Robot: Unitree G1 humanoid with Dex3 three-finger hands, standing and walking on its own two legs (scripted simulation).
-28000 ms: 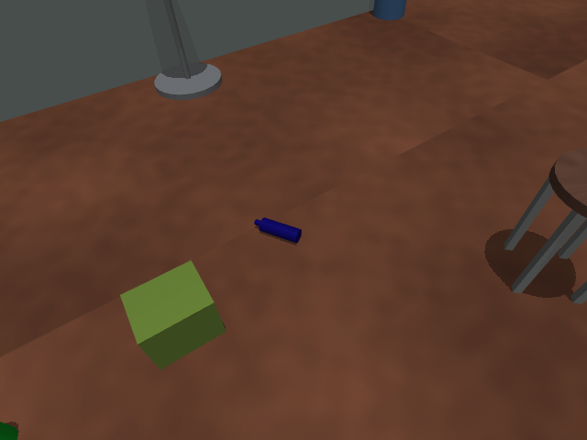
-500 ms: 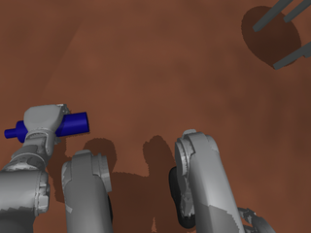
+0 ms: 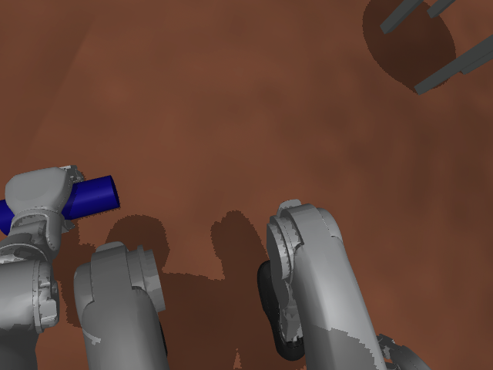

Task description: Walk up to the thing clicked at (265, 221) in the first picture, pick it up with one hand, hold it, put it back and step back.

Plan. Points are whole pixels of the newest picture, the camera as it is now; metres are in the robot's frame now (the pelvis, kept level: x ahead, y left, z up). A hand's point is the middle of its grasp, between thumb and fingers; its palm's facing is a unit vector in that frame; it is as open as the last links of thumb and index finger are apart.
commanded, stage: rest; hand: left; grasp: from above
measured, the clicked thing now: (52, 206) +0.41 +0.28 -0.25
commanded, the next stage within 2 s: open in 0.56 s
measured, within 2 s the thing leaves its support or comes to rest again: rests again in 0.46 s
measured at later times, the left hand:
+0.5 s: hand (62, 200) +0.42 +0.25 -0.24, palm faces -0.42 -0.14 -0.89, open 9.2 cm
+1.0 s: hand (57, 203) +0.41 +0.26 -0.23, palm faces -0.42 -0.11 -0.90, open 10.1 cm
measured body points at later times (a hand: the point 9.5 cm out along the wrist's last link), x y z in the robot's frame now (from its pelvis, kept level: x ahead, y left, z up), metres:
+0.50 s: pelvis +0.00 +0.01 -0.01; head +0.24 +0.09 +0.36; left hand +0.43 +0.26 -0.19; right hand +0.04 -0.26 -0.09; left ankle +0.06 +0.13 -0.26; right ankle +0.10 -0.14 -0.26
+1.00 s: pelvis -0.01 +0.01 -0.01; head +0.23 +0.12 +0.36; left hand +0.43 +0.27 -0.18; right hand +0.02 -0.25 -0.07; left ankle +0.06 +0.13 -0.26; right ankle +0.10 -0.14 -0.26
